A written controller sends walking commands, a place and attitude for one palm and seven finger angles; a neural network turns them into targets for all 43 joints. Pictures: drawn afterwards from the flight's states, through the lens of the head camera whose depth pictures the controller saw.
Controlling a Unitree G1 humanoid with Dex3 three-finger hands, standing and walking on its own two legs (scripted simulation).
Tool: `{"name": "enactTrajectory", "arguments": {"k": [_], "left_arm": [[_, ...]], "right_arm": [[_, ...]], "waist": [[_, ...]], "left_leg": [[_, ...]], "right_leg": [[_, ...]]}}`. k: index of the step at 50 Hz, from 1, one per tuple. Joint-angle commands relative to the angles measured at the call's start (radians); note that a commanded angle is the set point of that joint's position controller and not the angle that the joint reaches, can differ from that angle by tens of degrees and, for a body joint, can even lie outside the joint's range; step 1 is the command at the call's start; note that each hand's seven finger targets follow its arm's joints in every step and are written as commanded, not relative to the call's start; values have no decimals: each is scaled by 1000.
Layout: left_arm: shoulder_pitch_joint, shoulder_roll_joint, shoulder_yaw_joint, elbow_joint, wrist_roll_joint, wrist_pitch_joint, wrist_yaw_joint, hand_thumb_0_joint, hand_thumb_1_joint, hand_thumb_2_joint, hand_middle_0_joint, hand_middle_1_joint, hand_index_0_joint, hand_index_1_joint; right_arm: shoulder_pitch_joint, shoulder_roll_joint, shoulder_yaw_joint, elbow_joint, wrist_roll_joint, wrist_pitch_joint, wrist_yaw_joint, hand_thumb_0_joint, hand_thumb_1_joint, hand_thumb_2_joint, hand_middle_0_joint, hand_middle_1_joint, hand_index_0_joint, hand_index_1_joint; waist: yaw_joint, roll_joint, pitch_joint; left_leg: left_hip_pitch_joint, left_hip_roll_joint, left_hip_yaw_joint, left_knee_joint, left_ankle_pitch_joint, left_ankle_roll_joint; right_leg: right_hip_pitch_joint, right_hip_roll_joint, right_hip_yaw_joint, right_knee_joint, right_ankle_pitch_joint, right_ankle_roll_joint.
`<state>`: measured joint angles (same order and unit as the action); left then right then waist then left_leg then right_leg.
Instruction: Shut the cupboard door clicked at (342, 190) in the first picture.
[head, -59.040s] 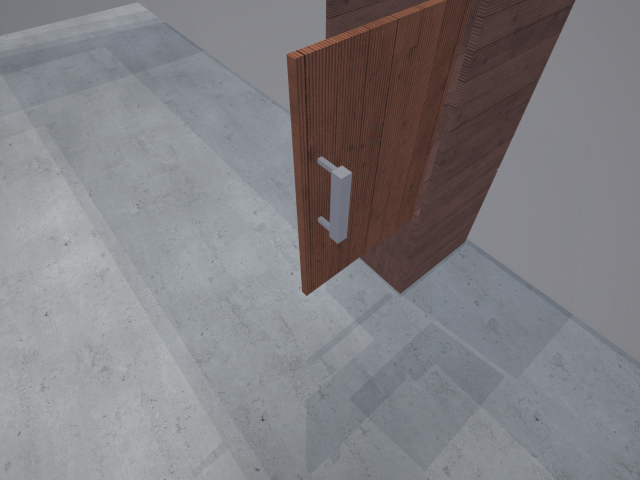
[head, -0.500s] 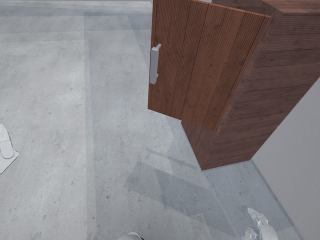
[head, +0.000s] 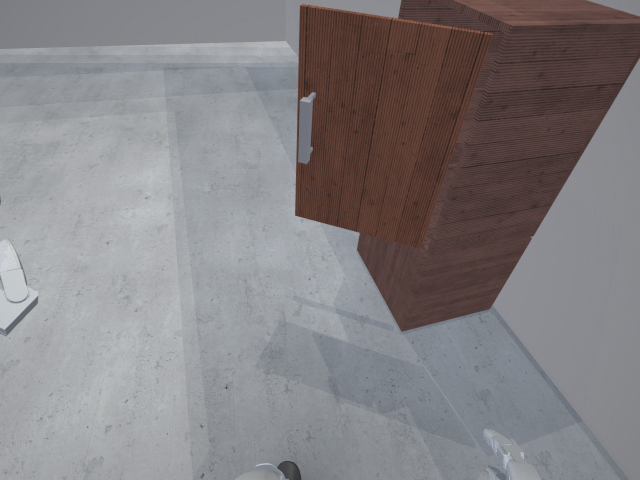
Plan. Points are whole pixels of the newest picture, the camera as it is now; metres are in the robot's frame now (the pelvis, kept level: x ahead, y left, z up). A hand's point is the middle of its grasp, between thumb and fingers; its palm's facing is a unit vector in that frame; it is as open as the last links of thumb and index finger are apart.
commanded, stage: stop stepping back and stand still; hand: left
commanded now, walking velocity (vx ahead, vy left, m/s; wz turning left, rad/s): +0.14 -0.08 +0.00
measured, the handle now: (308, 128) +0.93 +0.00 +0.01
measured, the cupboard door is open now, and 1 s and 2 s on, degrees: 54 54 54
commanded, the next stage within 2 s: let the arm hang, fingers relaxed in 0.80 s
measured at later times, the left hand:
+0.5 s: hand out of the picture +0.16 +0.27 +0.22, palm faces +0.32 -0.79 -0.52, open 7.4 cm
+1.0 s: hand (44, 382) +0.21 +0.28 +0.10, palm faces +0.17 -0.85 -0.51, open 7.4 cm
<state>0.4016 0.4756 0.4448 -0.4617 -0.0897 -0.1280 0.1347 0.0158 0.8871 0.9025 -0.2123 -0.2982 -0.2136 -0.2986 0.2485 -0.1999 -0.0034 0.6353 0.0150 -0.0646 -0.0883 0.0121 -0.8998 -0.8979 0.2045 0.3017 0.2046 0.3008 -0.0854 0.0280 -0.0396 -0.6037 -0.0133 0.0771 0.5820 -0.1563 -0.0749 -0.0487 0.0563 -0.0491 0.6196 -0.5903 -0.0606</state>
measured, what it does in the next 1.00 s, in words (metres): steps on the spot: left foot, then right foot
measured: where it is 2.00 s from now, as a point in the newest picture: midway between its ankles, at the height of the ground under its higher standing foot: outside the picture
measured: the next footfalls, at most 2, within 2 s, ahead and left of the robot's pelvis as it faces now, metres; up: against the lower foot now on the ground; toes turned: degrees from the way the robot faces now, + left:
left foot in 0.16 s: +0.05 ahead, +0.14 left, +0.00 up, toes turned +1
right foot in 0.56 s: -0.03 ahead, -0.07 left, +0.00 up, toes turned -6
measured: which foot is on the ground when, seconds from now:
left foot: up 0.00-0.14, down 0.16-0.56, up 0.58-0.86, down 0.88-1.00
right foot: down 0.00-0.18, up 0.20-0.54, down 0.56-1.00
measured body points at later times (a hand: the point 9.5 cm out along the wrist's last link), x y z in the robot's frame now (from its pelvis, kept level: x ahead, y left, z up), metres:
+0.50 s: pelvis -0.06 +0.04 +0.04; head -0.08 +0.05 +0.48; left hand +0.14 +0.31 +0.25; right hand +0.07 -0.18 -0.05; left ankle +0.01 +0.14 -0.70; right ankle -0.06 -0.05 -0.67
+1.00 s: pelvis -0.05 +0.04 +0.02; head -0.05 +0.02 +0.47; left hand +0.19 +0.32 +0.13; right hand +0.10 -0.24 -0.08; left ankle +0.00 +0.15 -0.71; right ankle -0.08 -0.06 -0.70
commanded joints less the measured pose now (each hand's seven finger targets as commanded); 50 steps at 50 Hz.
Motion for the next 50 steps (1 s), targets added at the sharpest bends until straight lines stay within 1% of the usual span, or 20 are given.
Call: {"name": "enactTrajectory", "arguments": {"k": [1, 3, 7, 9, 10, 11, 13, 19, 23, 25, 26, 27, 28, 30, 35, 41, 44, 45, 47, 50], "left_arm": [[36, 205, 162, -331, 11, -100, 20, 0, 900, 900, -200, -300, -200, -300], [31, 206, 170, -382, 27, -123, 16, 0, 900, 900, -200, -300, -200, -300], [-95, 106, 44, -199, 51, -116, 77, 0, 900, 900, -200, -300, -200, -300], [-147, 140, 46, -280, 61, -124, 80, 0, 900, 900, -200, -300, -200, -300], [-148, 182, 78, -273, 69, -133, 78, 0, 900, 900, -200, -300, -200, -300], [-136, 223, 114, -312, 59, -140, 66, 0, 900, 900, -200, -300, -200, -300], [-70, 208, 126, -393, 56, -147, 49, 0, 900, 900, -200, -300, -200, -300], [172, 155, 147, -285, 57, -124, 37, 0, 900, 900, -200, -300, -200, -300], [176, 127, 144, -122, 50, -82, 43, 0, 900, 900, -200, -300, -200, -300], [167, 117, 119, -85, 49, -57, 50, 0, 900, 900, -200, -300, -200, -300], [141, 119, 106, -90, 54, -45, 55, 0, 900, 900, -200, -300, -200, -300], [116, 134, 99, -109, 57, -37, 60, 0, 900, 900, -200, -300, -200, -300], [87, 143, 94, -134, 58, -38, 67, 0, 900, 900, -200, -300, -200, -300], [12, 143, 78, -166, 60, -91, 76, 0, 900, 900, -200, -300, -200, -300], [-106, 131, 34, -219, 70, -124, 74, 0, 900, 900, -200, -300, -200, -300], [32, 154, 113, -209, 59, -142, 81, 0, 900, 900, -200, -300, -200, -300], [116, 133, 126, -224, 45, -151, 68, 0, 900, 900, -200, -300, -200, -300], [86, -64, -352, 532, 155, 11, -97, 0, 900, 900, -200, -300, -200, -300], [72, -141, -345, 517, 116, 144, -120, 0, 900, 900, -200, -300, -200, -300], [-70, -123, -371, 652, 108, 135, -130, 0, 900, 900, -200, -300, -200, -300]], "right_arm": [[-118, -139, -72, -116, 11, -34, 14, 0, -900, -900, 200, 300, 200, 300], [-106, -89, -21, -154, -9, -42, 27, 0, -900, -900, 200, 300, 200, 300], [-60, -136, -46, -89, -5, -102, -9, 0, -900, -900, 200, 300, 200, 300], [-42, -187, -70, -139, -1, -107, -17, 0, -900, -900, 200, 300, 200, 300], [-46, -166, -60, -153, -4, -106, -16, 0, -900, -900, 200, 300, 200, 300], [-51, -138, -46, -121, -22, -112, -9, 0, -900, -900, 200, 300, 200, 300], [-70, -146, -60, -120, -17, -111, 19, 0, -900, -900, 200, 300, 200, 300], [-141, -107, -32, -156, -23, -57, 43, 0, -900, -900, 200, 300, 200, 300], [-119, -106, -35, -173, -20, -7, 16, 0, -900, -900, 200, 300, 200, 300], [-119, -104, -36, -172, -16, 6, 8, 0, -900, -900, 200, 300, 200, 300], [-108, -101, -38, -168, -13, 9, 9, 0, -900, -900, 200, 300, 200, 300], [-107, -92, -43, -171, -9, 12, 13, 0, -900, -900, 200, 300, 200, 300], [-125, -108, -38, -176, -9, -3, 15, 0, -900, -900, 200, 300, 200, 300], [-102, -109, -27, -133, -25, -41, 24, 0, -900, -900, 200, 300, 200, 300], [-139, -117, -32, -131, -16, -50, -4, 0, -900, -900, 200, 300, 200, 300], [-121, -106, -44, -147, -13, -64, -9, 0, -900, -900, 200, 300, 200, 300], [-97, -137, -58, -168, 0, -55, -2, 0, -900, -900, 200, 300, 200, 300], [-124, -357, -76, 7, -26, -105, 105, 0, -900, -900, 200, 300, 200, 300], [-88, -268, -53, -44, -11, -17, 89, 0, -900, -900, 200, 300, 200, 300], [-75, -267, -39, -23, -39, 3, 83, 0, -900, -900, 200, 300, 200, 300]], "waist": [[64, -311, 225], [71, -81, 77], [51, 126, -64], [57, 309, -94], [56, 198, -70], [44, 155, -96], [60, 68, -118], [77, 245, 37], [82, 212, 35], [91, 101, -17], [90, -23, -24], [87, -225, -22], [98, -268, 24], [71, -154, -43], [76, -105, 55], [105, -80, 30], [92, 83, -53], [42, 143, -35], [78, 212, -67], [85, -10, -61]], "left_leg": [[28, 39, -226, 959, -224, 33], [-32, 134, -136, 478, -269, 57], [452, 13, 57, -112, -40, 82], [698, 359, -445, -174, 122, 208], [631, 413, -536, -239, 96, 249], [601, 388, -546, -265, 76, 210], [504, 354, -450, -280, 9, 180], [82, 311, -188, -480, -579, 150], [18, 286, -104, -432, -611, 134], [26, 228, -63, -248, -560, 116], [13, 171, -21, -68, -512, 106], [-56, 86, 24, 225, -404, 89], [-134, 35, -40, 417, -361, 80], [-137, 62, -80, 502, -263, 56], [76, 64, -23, 312, -116, 63], [297, 30, 33, -24, -57, 82], [445, 129, -102, -176, 144, 120], [412, 216, -165, -15, 605, 150], [407, 281, -218, -93, 836, 206], [357, 281, -270, -131, 604, 232]], "right_leg": [[-732, -433, 489, -525, -162, -258], [-315, -316, 239, -312, 89, -166], [-226, -151, 64, 50, 453, -36], [-582, -56, 24, 363, 49, 57], [-598, -39, 50, 445, 31, 54], [-585, -62, 73, 510, 60, 47], [-516, -75, 77, 493, 147, 52], [-289, -53, -52, 307, 289, 52], [-97, -4, -130, 85, 213, 35], [26, -4, -111, -93, 141, 17], [34, -66, -14, -199, 109, -11], [-4, -254, 325, -349, -24, -95], [-56, -423, 606, -465, 63, -173], [23, -425, 479, -361, 435, -178], [-180, -311, 196, -335, 465, -87], [-162, -284, 170, -296, 418, -61], [-151, -170, 86, -97, 506, 35], [-285, -189, -16, 129, 668, 58], [-298, -108, 13, 149, 117, 82], [-272, -90, 50, 110, 80, 70]]}}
